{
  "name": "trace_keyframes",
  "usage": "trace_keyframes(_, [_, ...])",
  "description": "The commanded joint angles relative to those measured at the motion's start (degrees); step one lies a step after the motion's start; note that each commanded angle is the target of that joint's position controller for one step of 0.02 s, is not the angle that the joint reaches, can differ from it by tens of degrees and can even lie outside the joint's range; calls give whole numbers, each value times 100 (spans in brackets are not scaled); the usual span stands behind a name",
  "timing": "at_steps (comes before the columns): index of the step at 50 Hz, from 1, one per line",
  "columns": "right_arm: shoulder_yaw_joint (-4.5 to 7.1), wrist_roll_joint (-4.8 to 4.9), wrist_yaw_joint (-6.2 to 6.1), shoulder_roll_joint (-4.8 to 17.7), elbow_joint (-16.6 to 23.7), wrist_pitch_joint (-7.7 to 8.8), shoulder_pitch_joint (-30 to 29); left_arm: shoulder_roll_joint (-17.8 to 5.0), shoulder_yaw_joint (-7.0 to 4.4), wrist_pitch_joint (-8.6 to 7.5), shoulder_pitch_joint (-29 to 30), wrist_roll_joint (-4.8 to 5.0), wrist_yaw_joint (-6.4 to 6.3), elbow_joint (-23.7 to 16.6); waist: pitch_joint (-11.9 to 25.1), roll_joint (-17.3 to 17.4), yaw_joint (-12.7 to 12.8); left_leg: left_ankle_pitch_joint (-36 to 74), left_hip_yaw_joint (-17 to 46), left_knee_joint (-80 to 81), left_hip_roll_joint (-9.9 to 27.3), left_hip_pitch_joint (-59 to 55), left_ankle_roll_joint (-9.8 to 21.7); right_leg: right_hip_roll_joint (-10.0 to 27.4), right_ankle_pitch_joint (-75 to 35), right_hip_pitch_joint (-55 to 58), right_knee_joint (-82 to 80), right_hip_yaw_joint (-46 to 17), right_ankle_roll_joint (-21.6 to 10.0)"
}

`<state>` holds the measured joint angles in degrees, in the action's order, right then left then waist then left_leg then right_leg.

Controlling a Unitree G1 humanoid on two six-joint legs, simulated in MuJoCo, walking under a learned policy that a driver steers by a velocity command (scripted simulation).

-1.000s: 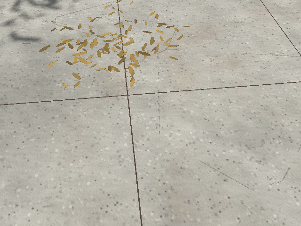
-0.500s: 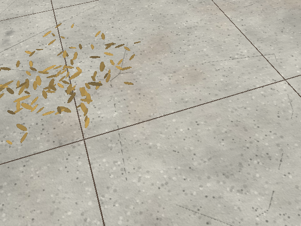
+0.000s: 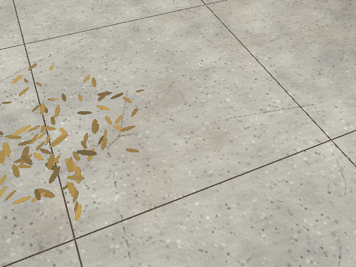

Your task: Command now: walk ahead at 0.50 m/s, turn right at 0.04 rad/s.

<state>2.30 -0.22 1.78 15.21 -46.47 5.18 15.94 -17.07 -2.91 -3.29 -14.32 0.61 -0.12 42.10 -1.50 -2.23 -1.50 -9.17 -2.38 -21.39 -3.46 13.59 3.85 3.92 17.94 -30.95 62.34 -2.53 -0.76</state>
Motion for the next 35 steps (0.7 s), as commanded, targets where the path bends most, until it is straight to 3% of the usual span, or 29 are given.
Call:
trace_keyframes(1, [203, 32, -57, 880, 293, 108, -156, -296, -68, -20, 9, -54, -28, -385, 116, 616, 137, 1012, 1435, 1333, 1610, -388, 1091, 349, -546, -633, -640, -109, 163])
trace_keyframes(6, [235, 103, -124, 1034, 107, 19, 173, -126, 14, -115, 946, -24, 58, -553, -41, 552, -196, 1116, 725, 1383, 1312, -467, 798, 158, -2114, -318, -2439, 120, 209])
trace_keyframes(10, [257, 149, -136, 1106, -117, -88, 553, -195, 3, -171, 1509, 37, 166, -736, -179, 590, -363, 1049, 820, 1154, 1597, -1058, 733, 21, -2116, -341, -3059, 129, 92])
trace_keyframes(13, [303, 172, -178, 1195, -207, -185, 560, -361, -57, -213, 1430, 20, 229, -768, -122, 668, -170, 1621, 974, 705, 1805, -1468, 591, -81, -1506, -20, -3354, 130, -132])
trace_keyframes(14, [309, 182, -191, 1232, -201, -214, 451, -470, -124, -232, 1047, 1, 219, -678, 73, 686, 104, 2323, 927, 259, 1712, -1432, 505, -220, -1409, 580, -3528, 243, -230])
trace_keyframes(15, [262, 164, -197, 1125, -185, -232, 411, -709, -258, -241, 253, -28, 177, -440, 580, 584, 497, 2817, 750, -649, 1418, -1158, 361, -302, -1468, 1763, -3628, 326, -383])
trace_keyframes(16, [126, 43, -198, 799, -29, -214, 378, -1118, -389, -233, -789, -110, 112, -260, 1469, 115, 912, 1717, 517, -2273, 1065, -123, 138, 583, -1626, 3503, -3362, -544, -728])
trace_keyframes(17, [-72, 53, -169, 137, 69, -106, 1140, -1572, -491, -175, -1110, -120, 100, -149, 2236, -1414, 597, -1763, 260, -4295, 104, 2129, -249, 1959, -522, 5412, -3822, -3036, -1563])
trace_keyframes(18, [57, 179, -153, 698, -41, -33, 876, -993, -350, -160, -1180, -78, 95, -178, 2190, -999, 849, -2395, 992, -5055, 270, 2733, -238, 1942, 347, 5209, -4317, -3632, -1512])
trace_keyframes(19, [174, 297, -140, 1026, 123, 2, 377, -770, -264, -171, -817, -66, 74, -180, 1325, -690, 822, -1934, 979, -5228, 521, 3075, -192, 1777, 314, 4532, -4453, -2790, -1263])
trace_keyframes(20, [175, 276, -159, 980, 189, 0, 91, -639, -215, -183, -436, -79, 67, -199, 896, -391, 659, -1438, 839, -5063, 779, 2951, -209, 1558, -105, 3815, -4602, -2138, -1135])
trace_keyframes(21, [199, 202, -172, 922, 208, -34, -36, -462, -169, -206, -135, -92, 81, -184, 533, -305, 507, -1094, 830, -4784, 924, 2798, -244, 1357, -510, 3215, -4818, -1646, -1072])
trace_keyframes(23, [216, 209, -175, 722, 137, -188, 210, -308, -147, -298, 159, -140, 94, -129, 349, -447, 215, -707, 866, -4541, 1099, 2233, -308, 1147, -1013, 2538, -5190, -963, -1003])
trace_keyframes(26, [208, 187, -190, 501, 218, -350, 95, -424, -207, -386, 232, -147, 67, 38, 87, -216, 93, -307, 891, -4223, 1139, 2376, -415, 1150, -1699, 2245, -5479, -260, -1052])
trace_keyframes(30, [189, 154, -108, 401, 398, -337, -388, -577, -258, -345, 153, -159, -18, 215, -82, -95, 198, 810, 780, -3031, 1093, 2568, -456, 995, -2089, 2447, -5569, 565, -941])
trace_keyframes(35, [106, 135, 63, 262, 794, -305, -1349, -795, -331, -211, -248, -65, -76, 454, -377, 62, 572, 1171, 277, -1825, 989, 2584, -282, 1138, -2292, 3039, -5488, 1111, -838])
